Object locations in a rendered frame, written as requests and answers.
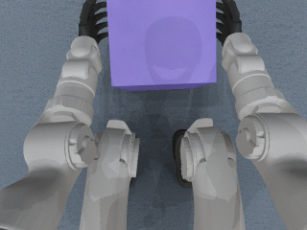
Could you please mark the robot right upper arm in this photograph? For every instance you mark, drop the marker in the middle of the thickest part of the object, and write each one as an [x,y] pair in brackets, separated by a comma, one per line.
[276,144]

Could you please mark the right robot forearm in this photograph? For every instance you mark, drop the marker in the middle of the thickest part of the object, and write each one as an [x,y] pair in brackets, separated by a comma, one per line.
[249,79]

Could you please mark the carton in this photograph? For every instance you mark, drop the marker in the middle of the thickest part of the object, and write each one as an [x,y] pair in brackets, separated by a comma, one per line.
[162,44]

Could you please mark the left robot hand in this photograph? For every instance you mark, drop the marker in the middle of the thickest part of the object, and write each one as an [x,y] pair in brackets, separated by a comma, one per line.
[88,20]

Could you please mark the robot left upper arm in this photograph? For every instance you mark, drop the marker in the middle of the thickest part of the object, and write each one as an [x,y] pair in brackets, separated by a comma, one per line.
[55,153]

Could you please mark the left robot forearm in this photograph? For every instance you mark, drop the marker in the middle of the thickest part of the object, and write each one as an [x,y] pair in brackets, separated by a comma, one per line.
[77,85]

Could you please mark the robot right shin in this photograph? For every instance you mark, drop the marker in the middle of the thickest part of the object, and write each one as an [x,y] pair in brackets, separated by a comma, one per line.
[229,145]

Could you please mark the robot right foot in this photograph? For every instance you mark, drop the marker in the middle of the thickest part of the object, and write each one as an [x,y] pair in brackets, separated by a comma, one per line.
[176,154]

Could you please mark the right robot hand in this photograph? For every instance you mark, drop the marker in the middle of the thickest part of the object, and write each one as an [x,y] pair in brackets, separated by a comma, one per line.
[230,18]

